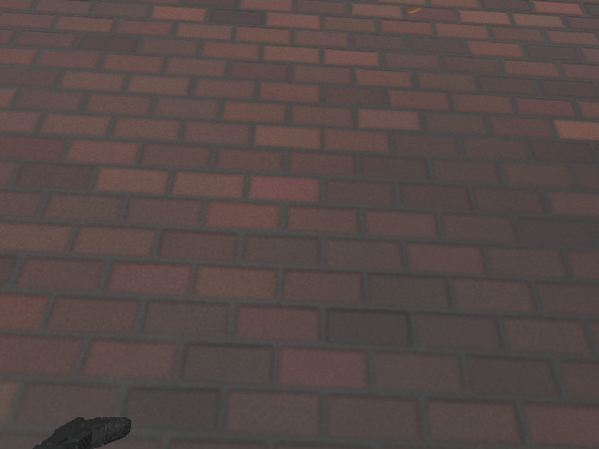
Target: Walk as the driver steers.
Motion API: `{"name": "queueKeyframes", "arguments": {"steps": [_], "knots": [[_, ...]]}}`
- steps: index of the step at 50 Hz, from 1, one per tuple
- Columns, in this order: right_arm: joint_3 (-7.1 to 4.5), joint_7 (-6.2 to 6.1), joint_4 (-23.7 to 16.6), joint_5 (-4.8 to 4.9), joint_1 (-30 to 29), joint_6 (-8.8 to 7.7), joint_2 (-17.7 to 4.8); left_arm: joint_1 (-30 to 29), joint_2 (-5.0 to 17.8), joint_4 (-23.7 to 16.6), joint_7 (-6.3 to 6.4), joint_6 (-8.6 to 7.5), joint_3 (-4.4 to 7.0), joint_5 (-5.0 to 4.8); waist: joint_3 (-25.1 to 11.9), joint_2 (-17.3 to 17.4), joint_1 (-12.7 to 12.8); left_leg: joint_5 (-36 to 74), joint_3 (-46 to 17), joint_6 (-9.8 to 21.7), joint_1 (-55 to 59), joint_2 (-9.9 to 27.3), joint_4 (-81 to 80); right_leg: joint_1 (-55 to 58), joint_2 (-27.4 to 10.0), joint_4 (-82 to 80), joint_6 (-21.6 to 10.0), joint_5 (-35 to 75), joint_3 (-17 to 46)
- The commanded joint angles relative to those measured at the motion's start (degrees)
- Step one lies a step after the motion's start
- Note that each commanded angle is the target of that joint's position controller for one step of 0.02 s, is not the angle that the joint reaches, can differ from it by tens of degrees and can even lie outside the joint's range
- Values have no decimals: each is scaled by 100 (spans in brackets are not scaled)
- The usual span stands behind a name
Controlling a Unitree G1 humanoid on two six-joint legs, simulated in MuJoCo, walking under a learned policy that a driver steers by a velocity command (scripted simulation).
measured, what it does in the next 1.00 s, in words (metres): walks ahead, turning right: right foot, then left foot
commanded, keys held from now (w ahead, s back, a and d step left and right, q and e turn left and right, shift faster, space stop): w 0.22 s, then w+e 0.76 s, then w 0.02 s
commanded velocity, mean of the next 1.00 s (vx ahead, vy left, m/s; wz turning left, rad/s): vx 0.50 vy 0.00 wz -0.20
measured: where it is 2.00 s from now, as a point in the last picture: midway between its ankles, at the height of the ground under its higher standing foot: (350, 242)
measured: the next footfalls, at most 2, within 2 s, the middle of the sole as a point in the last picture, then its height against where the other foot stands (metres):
right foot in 0.18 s outside the picture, level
left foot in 0.62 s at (230, 426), level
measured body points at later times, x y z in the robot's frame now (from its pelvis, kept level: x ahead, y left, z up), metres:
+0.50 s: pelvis +0.28 -0.03 +0.00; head +0.32 -0.04 +0.45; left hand +0.26 +0.24 -0.13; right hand +0.52 -0.26 -0.09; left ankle +0.43 +0.14 -0.70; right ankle +0.24 -0.13 -0.75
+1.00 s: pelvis +0.53 -0.02 -0.01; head +0.56 -0.04 +0.44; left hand +0.80 +0.17 -0.09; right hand +0.48 -0.31 -0.13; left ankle +0.48 +0.12 -0.75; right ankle +0.65 -0.21 -0.70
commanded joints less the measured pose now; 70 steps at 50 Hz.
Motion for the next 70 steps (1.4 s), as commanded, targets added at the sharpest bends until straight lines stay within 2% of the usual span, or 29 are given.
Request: {"name": "queueKeyframes", "arguments": {"steps": [1, 5, 7, 8, 9, 10, 11, 12, 14, 17, 22, 28, 31, 32, 33, 34, 35, 36, 38, 48, 53, 55, 56, 57, 58, 59, 61, 65, 70], "knots": [[-242, -33, -232, 21, 97, -63, -918, -708, 268, -567, -49, -103, 16, -55, -61, 715, -18, 1219, -960, 564, -392, 1197, -492, 694, 302, -529, 3, 603, -264], [-223, -96, -52, -13, 324, -17, -820, -871, 406, -698, -147, -244, 8, -68, 18, 752, -114, 1518, -1322, 571, 470, 1502, -55, 629, 249, -937, -188, 117, -278], [-237, -100, -68, -18, 212, 17, -884, -407, 553, -596, -139, -318, 69, -52, -177, 857, 151, 2705, -1291, 481, 705, 1445, 454, 1271, 385, -1236, -423, -224, -495], [-202, -79, -137, -37, 51, 13, -819, 276, 748, -417, -114, -344, 160, 9, -655, 863, 475, 3473, -1109, 347, 509, 1201, 1123, 2357, 277, -1158, -660, -75, -410], [-128, -44, -300, -122, -215, -12, -705, 1351, 1038, -247, -91, -336, 255, 58, -1405, 568, 993, 2924, -804, 160, -319, 910, 2462, 3946, -456, -847, -1072, 160, 295], [-10, -17, -251, -1, 638, -74, -330, 2219, 1420, -20, -96, -257, 391, 85, -2261, -987, 887, 322, -255, -345, -2404, 79, 4535, 6105, -1675, -1034, -2098, -722, 2574], [-21, -24, -165, 39, 707, -118, -591, 2229, 963, 99, -141, -209, 274, -98, -2037, -1293, 874, -1985, -382, -344, -3256, 144, 5273, 6055, -2018, -1628, -2167, -1611, 3644], [-105, -2, -273, 57, 110, -147, -931, 1834, 661, 36, -133, -174, 182, -172, -1096, -755, 893, -1616, -361, -327, -3655, 439, 5580, 5258, -1779, -1796, -1940, -2084, 3078], [-104, 2, -512, -119, -719, -214, -864, 1234, 497, -89, -145, -103, 87, -84, -163, -53, 660, -828, 117, -327, -3516, 884, 4990, 3744, -1300, -2182, -1709, -1403, 2111], [-81, -6, -609, -201, -734, -239, -571, 1234, 448, -70, -155, -93, 36, -68, -187, -275, 368, -588, 307, -449, -2956, 1077, 4125, 3080, -907, -2396, -1667, -98, 1536], [79, 30, -887, -197, -1780, -265, -271, 1609, 881, 45, -2, 1, 181, -171, -75, -260, 576, 890, 594, -732, -2208, 807, 1940, 2369, -498, -2487, -1452, 351, 764], [5, 135, -1135, -65, -2469, -351, -607, 2287, 881, 202, 57, 149, 182, -234, -69, -373, 687, 1232, 390, -683, -1450, 552, 833, 2711, -677, -1911, -1208, -358, 1337], [-180, 60, -905, -137, -1348, -402, -1013, 2134, 719, 74, 67, 156, 137, -165, -631, -318, 16, 915, 237, -263, 430, 889, 560, 2261, -244, -590, -851, -109, 1224], [-287, 0, -790, -194, -330, -385, -1434, 2078, 385, -111, 64, 127, 25, -35, -1471, 402, -387, 968, -728, 91, 1923, 1976, 737, 1405, 174, 1115, -611, -1279, 666], [-337, 55, -607, -203, -46, -289, -1663, 2803, 136, -262, 73, 65, -62, -216, -2086, 2153, -67, -164, -2989, 882, 3107, 3092, 241, -242, 608, 2654, -386, -3496, 130], [-222, 81, -674, -163, -195, -266, -1134, 2699, 661, -144, 98, 84, 54, -287, -1578, 1472, -128, -1076, -3185, 807, 2707, 2969, -5, -810, 204, 3394, -336, -3318, 317], [-133, 76, -704, -143, -462, -263, -839, 2228, 863, -224, 95, 118, 121, -264, -906, 1011, -172, -883, -2341, 611, 2053, 2728, -111, -952, 42, 3575, -313, -2776, 251], [-79, 92, -711, -174, -797, -258, -738, 2038, 791, -245, 100, 157, 132, -224, -553, 654, -11, -242, -1710, 524, 1388, 2482, -269, -734, -138, 3516, -262, -2370, 126], [-31, 114, -624, -229, -1147, -260, -570, 1905, 600, -353, 53, 232, 152, -184, -150, 792, 259, 469, -870, 478, 542, 2180, -605, -411, -404, 3194, -231, -1969, 69], [-229, 25, -224, -121, -976, -257, -1115, 630, 287, -951, -233, 315, 2, -145, 172, 468, 89, 1620, 1203, 394, 292, 2006, -1070, 26, -407, 792, -188, 68, -450], [-305, 65, 102, 51, -517, -132, -1414, 145, 423, -1255, -288, 338, 15, -98, 316, 475, 97, 2419, 1335, 291, 888, 2306, -602, 435, -102, 69, -559, -913, -709], [-267, 65, 211, 115, -598, -63, -1471, 1115, 735, -1015, -258, 320, 197, -65, -233, 501, 783, 4085, 1588, 130, 707, 2109, 708, 2078, 320, -515, -822, -842, -1048], [-156, 55, 236, 48, -486, -68, -1253, 2049, 1119, -726, -185, 325, 375, -67, -805, 365, 1176, 3700, 1732, -73, -139, 1824, 1958, 3713, 257, -419, -972, -514, -840], [79, 119, 17, -120, -91, -142, -653, 2713, 1813, -626, -85, 319, 504, 27, -1702, -890, 1120, 596, 1745, -501, -2443, 1054, 4390, 5975, -1495, -561, -1795, -932, 1711], [99, 144, 148, -28, -43, -266, -702, 2794, 1607, -691, -86, 281, 397, -5, -2565, -1030, 1149, -2222, 503, -520, -2986, 516, 5532, 6074, -2255, -1495, -2222, -1115, 3586], [-69, 169, 30, 194, -555, -297, -1200, 2498, 1265, -658, -127, 224, 276, 5, -1777, -550, 1204, -1963, 152, -451, -3472, 776, 5865, 5461, -2042, -1591, -1893, -1138, 2707], [-58, 113, -50, 82, -944, -264, -1076, 1737, 836, -599, -139, 153, 147, -25, -649, -336, 768, -1035, 374, -398, -3398, 1284, 5209, 3916, -1538, -1845, -1453, -858, 1245], [-64, 64, 178, 60, -493, 69, -748, 1225, 538, -499, -144, -91, 109, 58, -239, -382, 273, 17, 237, -491, -2669, 1470, 4780, 2778, -1233, -2638, -1296, -279, 80], [-53, 87, 21, 1, -1032, 82, -610, 1432, 607, -214, -4, -141, 140, 101, 106, -176, 356, 1349, 95, -564, -3222, 1304, 3477, 3090, -1107, -2833, -1127, 362, -893]]}}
